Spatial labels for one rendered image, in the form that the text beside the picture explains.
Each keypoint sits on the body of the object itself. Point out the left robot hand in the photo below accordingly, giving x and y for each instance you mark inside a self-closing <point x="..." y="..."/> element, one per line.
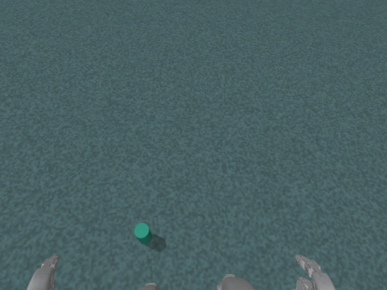
<point x="43" y="278"/>

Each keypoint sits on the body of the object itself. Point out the can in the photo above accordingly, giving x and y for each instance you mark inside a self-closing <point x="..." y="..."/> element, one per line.
<point x="143" y="233"/>

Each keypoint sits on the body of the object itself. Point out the right robot hand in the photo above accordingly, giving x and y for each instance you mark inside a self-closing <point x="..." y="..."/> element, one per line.
<point x="319" y="280"/>

